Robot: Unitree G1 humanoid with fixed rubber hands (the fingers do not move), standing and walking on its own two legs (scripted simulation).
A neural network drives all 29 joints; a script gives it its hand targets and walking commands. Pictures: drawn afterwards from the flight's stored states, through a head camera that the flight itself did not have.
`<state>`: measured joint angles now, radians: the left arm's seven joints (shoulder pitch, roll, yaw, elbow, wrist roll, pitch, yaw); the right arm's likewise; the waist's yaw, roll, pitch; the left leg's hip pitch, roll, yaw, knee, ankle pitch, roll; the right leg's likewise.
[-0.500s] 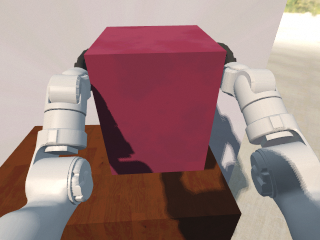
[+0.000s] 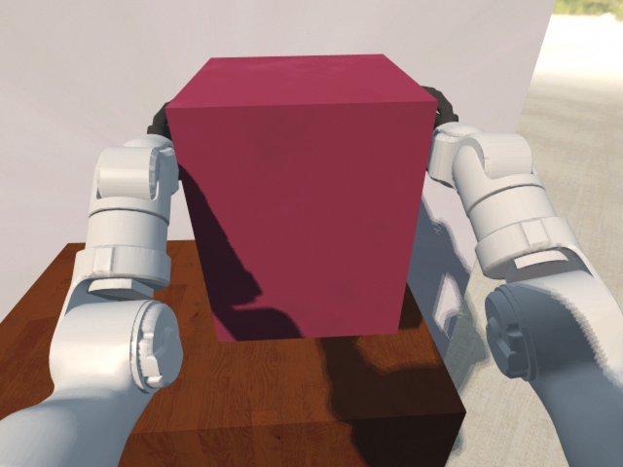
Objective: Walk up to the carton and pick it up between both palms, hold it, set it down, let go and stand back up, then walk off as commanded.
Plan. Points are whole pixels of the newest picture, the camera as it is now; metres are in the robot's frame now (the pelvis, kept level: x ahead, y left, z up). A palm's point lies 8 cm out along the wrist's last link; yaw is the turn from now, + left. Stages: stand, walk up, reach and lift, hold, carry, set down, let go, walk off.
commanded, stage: hold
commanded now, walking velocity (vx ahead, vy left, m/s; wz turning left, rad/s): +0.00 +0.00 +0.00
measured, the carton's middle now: (303, 194) +0.40 +0.00 +0.26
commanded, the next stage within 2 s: none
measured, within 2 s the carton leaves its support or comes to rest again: neither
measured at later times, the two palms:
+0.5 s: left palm (153, 159) +0.38 +0.18 +0.31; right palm (430, 144) +0.37 -0.14 +0.33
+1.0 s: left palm (157, 152) +0.38 +0.17 +0.32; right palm (435, 146) +0.37 -0.15 +0.33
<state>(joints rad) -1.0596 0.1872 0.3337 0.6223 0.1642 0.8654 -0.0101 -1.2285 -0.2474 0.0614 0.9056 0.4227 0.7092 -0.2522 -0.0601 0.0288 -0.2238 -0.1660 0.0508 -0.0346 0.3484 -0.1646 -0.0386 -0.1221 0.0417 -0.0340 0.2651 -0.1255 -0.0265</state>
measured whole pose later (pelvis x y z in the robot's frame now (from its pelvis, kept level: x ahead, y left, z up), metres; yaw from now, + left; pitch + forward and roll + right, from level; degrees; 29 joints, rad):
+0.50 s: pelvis +0.00 +0.01 +0.00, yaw +0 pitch -2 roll -1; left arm -1.04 0.18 0.30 0.57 0.18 0.90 -0.01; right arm -1.22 -0.25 0.03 0.89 0.43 0.72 -0.25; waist -0.08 0.01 -0.21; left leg -0.16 0.03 -0.03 0.36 -0.17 -0.02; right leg -0.11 0.02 -0.03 0.26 -0.13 -0.01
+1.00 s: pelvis +0.00 +0.00 +0.00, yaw +1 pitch -1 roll -1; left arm -1.05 0.21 0.31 0.62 0.16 0.86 -0.03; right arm -1.21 -0.24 0.06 0.87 0.42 0.73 -0.27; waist -0.06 0.04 -0.22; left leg -0.16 0.05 -0.05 0.35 -0.17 -0.04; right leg -0.11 0.04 -0.04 0.26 -0.13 -0.02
